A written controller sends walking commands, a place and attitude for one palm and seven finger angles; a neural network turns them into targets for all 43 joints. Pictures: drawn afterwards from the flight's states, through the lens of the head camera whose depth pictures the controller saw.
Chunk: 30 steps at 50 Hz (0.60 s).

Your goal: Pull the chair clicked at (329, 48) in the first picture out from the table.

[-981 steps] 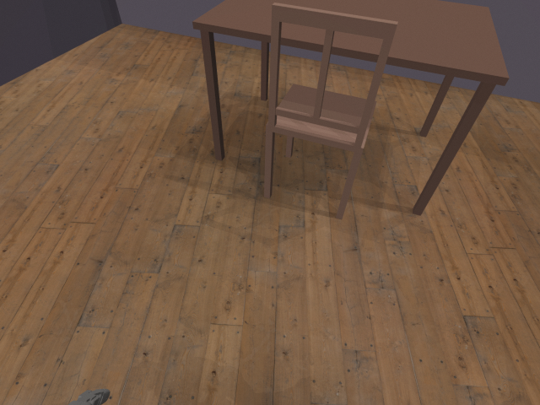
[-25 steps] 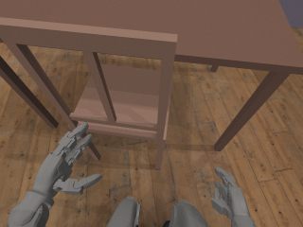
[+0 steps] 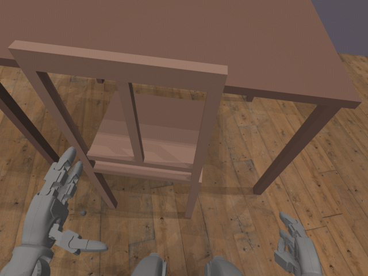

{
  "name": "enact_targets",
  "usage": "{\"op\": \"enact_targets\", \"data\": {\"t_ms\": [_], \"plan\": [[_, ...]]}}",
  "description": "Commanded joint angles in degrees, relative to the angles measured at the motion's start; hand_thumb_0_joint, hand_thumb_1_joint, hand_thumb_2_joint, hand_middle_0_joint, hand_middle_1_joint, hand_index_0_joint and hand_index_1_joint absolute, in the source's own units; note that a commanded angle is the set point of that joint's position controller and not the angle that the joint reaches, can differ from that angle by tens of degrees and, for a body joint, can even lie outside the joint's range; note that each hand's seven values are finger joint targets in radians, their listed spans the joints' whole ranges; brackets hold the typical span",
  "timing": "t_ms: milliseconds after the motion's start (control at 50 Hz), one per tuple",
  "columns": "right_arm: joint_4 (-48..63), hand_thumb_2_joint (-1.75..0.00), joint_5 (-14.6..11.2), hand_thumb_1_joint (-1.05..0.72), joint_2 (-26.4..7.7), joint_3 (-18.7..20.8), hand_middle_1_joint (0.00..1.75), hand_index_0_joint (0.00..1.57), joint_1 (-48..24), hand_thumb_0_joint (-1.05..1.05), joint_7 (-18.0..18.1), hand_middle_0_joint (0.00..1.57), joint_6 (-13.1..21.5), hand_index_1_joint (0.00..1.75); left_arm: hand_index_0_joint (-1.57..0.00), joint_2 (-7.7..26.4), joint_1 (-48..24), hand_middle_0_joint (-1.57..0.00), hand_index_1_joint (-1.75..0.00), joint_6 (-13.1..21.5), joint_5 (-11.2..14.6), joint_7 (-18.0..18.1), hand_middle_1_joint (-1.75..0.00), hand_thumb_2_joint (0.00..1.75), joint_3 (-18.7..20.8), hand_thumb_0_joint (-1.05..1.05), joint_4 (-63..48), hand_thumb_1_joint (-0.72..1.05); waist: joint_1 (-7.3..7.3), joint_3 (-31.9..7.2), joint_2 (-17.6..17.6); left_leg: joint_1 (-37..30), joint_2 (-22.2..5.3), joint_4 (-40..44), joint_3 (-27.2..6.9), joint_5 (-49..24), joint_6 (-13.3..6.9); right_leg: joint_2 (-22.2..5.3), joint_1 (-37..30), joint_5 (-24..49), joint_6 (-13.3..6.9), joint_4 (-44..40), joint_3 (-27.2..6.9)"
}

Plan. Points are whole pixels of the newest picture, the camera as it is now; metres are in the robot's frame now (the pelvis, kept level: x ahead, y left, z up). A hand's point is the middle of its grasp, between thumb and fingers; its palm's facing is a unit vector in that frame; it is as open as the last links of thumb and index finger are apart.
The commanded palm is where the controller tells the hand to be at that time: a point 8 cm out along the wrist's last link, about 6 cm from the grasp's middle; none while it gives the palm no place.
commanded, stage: raise the hand toward the chair's back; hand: left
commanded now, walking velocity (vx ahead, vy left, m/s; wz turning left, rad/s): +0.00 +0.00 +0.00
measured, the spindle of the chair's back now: (133, 128) +0.46 +0.16 +0.01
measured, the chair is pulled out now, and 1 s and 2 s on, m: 0.00 0.00 0.00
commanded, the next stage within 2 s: aim the fingers beside a spindle in 0.86 s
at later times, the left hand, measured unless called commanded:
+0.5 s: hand (76, 204) +0.24 +0.22 +0.04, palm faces -0.09 -1.00 -0.03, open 16.9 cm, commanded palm +0.23 +0.28 +0.05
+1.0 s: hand (83, 203) +0.24 +0.21 +0.05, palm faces -0.04 -1.00 -0.06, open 16.9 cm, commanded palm +0.23 +0.26 +0.05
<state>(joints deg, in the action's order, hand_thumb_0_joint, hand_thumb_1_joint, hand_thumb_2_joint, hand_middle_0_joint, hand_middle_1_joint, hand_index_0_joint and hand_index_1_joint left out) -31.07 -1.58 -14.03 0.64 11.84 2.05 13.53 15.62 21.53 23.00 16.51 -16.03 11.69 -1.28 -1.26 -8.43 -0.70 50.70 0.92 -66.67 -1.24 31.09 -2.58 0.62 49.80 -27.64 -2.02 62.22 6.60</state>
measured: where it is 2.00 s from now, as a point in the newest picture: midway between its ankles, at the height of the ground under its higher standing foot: outside the picture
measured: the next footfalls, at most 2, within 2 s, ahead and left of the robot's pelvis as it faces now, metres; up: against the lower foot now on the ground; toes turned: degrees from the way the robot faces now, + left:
none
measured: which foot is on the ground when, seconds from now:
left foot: down 0.00-1.00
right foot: down 0.00-1.00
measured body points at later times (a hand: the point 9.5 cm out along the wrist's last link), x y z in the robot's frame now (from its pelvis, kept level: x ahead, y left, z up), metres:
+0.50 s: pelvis +0.01 +0.02 +0.01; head +0.07 +0.04 +0.45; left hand +0.24 +0.28 +0.05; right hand +0.17 -0.23 -0.06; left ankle +0.01 +0.09 -0.65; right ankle +0.03 -0.11 -0.65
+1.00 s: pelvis +0.00 +0.00 +0.01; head +0.07 +0.01 +0.45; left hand +0.24 +0.26 +0.06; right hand +0.18 -0.24 -0.06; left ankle +0.01 +0.09 -0.65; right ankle +0.03 -0.11 -0.65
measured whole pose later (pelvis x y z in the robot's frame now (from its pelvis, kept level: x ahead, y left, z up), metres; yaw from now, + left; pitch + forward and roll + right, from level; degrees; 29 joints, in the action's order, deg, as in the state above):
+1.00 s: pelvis +0.00 +0.00 +0.01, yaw +0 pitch +15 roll -3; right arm -30.7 -1.5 -14.5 -1.8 13.6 1.4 12.4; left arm 16.9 16.6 20.6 17.2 -18.9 13.2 4.5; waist -1.3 -8.5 -1.8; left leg 49.0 0.9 -64.5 -1.5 30.4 -2.4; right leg 0.8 48.0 -27.0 -2.2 60.0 6.7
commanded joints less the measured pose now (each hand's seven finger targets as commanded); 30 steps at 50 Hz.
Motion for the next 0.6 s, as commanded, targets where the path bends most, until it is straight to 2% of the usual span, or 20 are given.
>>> {"op": "enact_targets", "data": {"t_ms": [0,60,80,120,140,160,180,240,300,320,340,360,400,460,500,580], "plan": [[8.9,-0.9,-0.7,-0.9,-8.6,1.9,0.3,0.2,-2.1,0.0,0.6,0.2,1.6,0.3,-0.06,5.2,-2.9,-0.06,-0.08,-0.7,-1.1,-1.4,-0.08,0.3,0.5,0.0,-4.2,-0.5,-1.17,-6.0,-2.9,-7.2,-1.4,13.6,-4.0,-10.0,1.6,-0.2,-4.0,3.6,0.2,-9.4,-2.2],[10.3,-0.9,-0.9,-0.9,-9.1,1.5,0.3,0.2,-1.6,0.0,1.2,0.2,1.5,0.3,-0.06,7.5,-5.0,-0.06,-0.08,-2.6,-0.7,-3.4,-0.08,0.3,1.6,0.0,-5.5,-0.5,-0.78,-8.7,-2.1,-8.9,-1.3,14.3,-4.3,-10.8,1.5,-0.1,-6.2,4.6,0.1,-10.0,-2.5],[10.7,-0.9,-0.7,-0.9,-9.1,1.5,0.3,0.2,-1.1,0.0,1.3,0.2,1.6,0.3,-0.06,8.7,-6.0,-0.06,-0.08,-2.4,-0.2,-3.6,-0.08,0.3,3.0,0.0,-8.0,-0.5,-0.22,-11.7,-2.9,-10.6,-1.3,14.2,-4.4,-13.5,1.7,-0.2,-7.5,6.5,0.0,-9.7,-2.5],[10.7,-0.9,-0.3,-0.9,-8.7,1.3,0.3,0.2,-0.7,0.0,1.2,0.2,1.8,0.3,-0.06,10.2,-7.2,-0.06,-0.08,-1.4,0.8,-3.1,-0.08,0.3,5.2,0.0,-11.2,-0.5,0.55,-14.5,-4.2,-13.3,-1.4,14.2,-5.0,-18.0,2.7,0.0,-8.6,9.0,0.0,-9.0,-2.2],[10.5,-0.9,-0.2,-0.9,-8.4,1.3,0.3,0.2,-0.5,0.0,1.1,0.2,1.9,0.3,-0.06,10.3,-7.5,-0.06,-0.08,-0.5,1.3,-2.5,-0.08,0.3,5.9,0.0,-12.4,-0.5,0.88,-14.7,-4.9,-14.5,-1.6,14.2,-5.4,-19.9,3.4,0.1,-8.4,9.5,-0.1,-8.7,-2.0],[9.9,-0.9,0.1,-0.9,-8.5,1.2,0.3,0.2,-0.5,0.0,1.1,0.2,1.9,0.3,-0.06,11.4,-7.9,-0.06,-0.08,0.3,1.2,-1.6,-0.08,0.3,7.2,0.0,-12.7,-0.5,0.98,-14.6,-5.6,-15.0,-1.8,14.0,-5.8,-21.2,3.7,0.3,-7.4,9.7,-0.1,-8.1,-1.9],[9.7,-0.9,0.2,-0.9,-8.2,1.0,0.3,0.2,-0.3,0.0,0.9,0.2,2.0,0.3,-0.06,10.2,-8.3,-0.06,-0.08,1.2,1.4,-1.1,-0.08,0.3,6.4,0.0,-13.3,-0.5,0.81,-14.2,-6.5,-15.8,-1.9,14.2,-6.1,-22.2,4.2,0.2,-6.7,9.6,-0.2,-8.0,-1.7],[8.6,-0.9,0.3,-0.9,-8.3,1.0,0.3,0.2,-0.3,0.0,0.4,0.2,1.9,0.3,-0.06,8.6,-8.4,-0.06,-0.08,2.0,0.8,-0.7,-0.08,0.3,5.1,0.0,-9.0,-0.5,-0.12,-11.0,-6.3,-14.1,-2.1,14.0,-6.4,-20.0,4.4,0.1,-4.4,7.8,-0.1,-7.7,-1.3],[8.4,-0.9,-0.1,-0.9,-9.2,1.2,0.3,0.2,0.0,0.0,0.4,0.2,1.6,0.3,-0.06,8.1,-8.4,-0.06,-0.08,0.1,-0.3,-2.5,-0.08,0.3,3.6,0.0,-4.9,-0.5,-0.84,-10.2,-5.1,-13.1,-2.3,14.4,-6.6,-18.2,4.1,0.0,-3.9,7.0,0.0,-8.1,-1.4],[8.7,-0.9,-0.2,-0.9,-9.6,1.3,0.3,0.2,0.0,0.0,0.4,0.2,1.5,0.3,-0.06,8.7,-8.8,-0.06,-0.08,-0.7,-0.3,-3.3,-0.08,0.3,3.7,0.0,-4.9,-0.5,-0.61,-11.0,-5.3,-13.0,-2.1,14.7,-6.5,-18.2,4.0,-0.2,-4.9,7.2,0.0,-8.5,-1.5],[9.0,-0.9,-0.5,-0.9,-9.7,1.3,0.3,0.2,0.1,0.0,0.5,0.2,1.4,0.3,-0.06,8.6,-8.5,-0.06,-0.08,-1.9,0.0,-4.1,-0.08,0.3,3.6,0.0,-3.7,-0.5,-0.74,-10.6,-4.2,-12.9,-2.1,15.1,-6.3,-17.5,3.8,0.0,-5.6,7.2,0.1,-9.3,-1.5],[9.3,-0.9,-0.6,-0.9,-9.9,1.4,0.3,0.2,0.1,0.0,0.6,0.2,1.5,0.3,-0.06,8.8,-8.0,-0.06,-0.08,-2.7,0.3,-4.8,-0.08,0.3,3.9,0.0,-4.1,-0.5,-0.34,-12.0,-3.4,-13.3,-2.0,15.1,-6.3,-19.1,3.7,0.0,-7.0,8.1,0.1,-9.4,-1.7],[9.8,-0.9,-0.7,-0.9,-9.9,1.5,0.3,0.2,0.3,0.0,0.6,0.2,1.6,0.3,-0.06,10.0,-7.9,-0.06,-0.08,-3.4,1.0,-5.2,-0.08,0.3,5.0,0.0,-6.5,-0.5,0.25,-13.8,-4.8,-14.7,-2.0,15.4,-6.2,-21.2,3.9,0.0,-8.4,9.2,0.1,-9.8,-1.8],[9.5,-0.9,-0.2,-0.9,-9.4,1.6,0.3,0.2,0.4,0.0,0.5,0.2,1.9,0.3,-0.06,11.7,-7.9,-0.06,-0.08,-2.4,1.9,-3.6,-0.08,0.3,7.5,0.0,-9.3,-0.5,0.85,-14.7,-4.4,-15.9,-2.1,15.0,-6.2,-24.7,4.2,0.3,-9.1,11.1,0.1,-9.6,-1.7],[8.9,-0.9,0.1,-0.9,-9.0,1.5,0.3,0.2,0.7,0.0,0.2,0.2,2.0,0.3,-0.06,11.1,-8.2,-0.06,-0.08,-0.5,2.0,-2.2,-0.08,0.3,7.5,0.0,-10.4,-0.5,0.75,-14.1,-5.1,-16.0,-2.2,15.0,-6.4,-25.5,4.7,0.2,-8.6,11.1,0.0,-9.1,-1.4],[8.2,-0.9,0.3,-0.9,-9.0,1.5,0.3,0.2,0.6,0.0,-0.4,0.2,1.8,0.3,-0.06,9.4,-8.0,-0.06,-0.08,1.0,0.6,-1.0,-0.08,0.3,5.8,0.0,-6.9,-0.5,-0.11,-10.1,-6.8,-13.5,-2.0,14.5,-5.8,-21.4,4.5,0.1,-6.0,8.8,-0.2,-8.7,-1.4]]}}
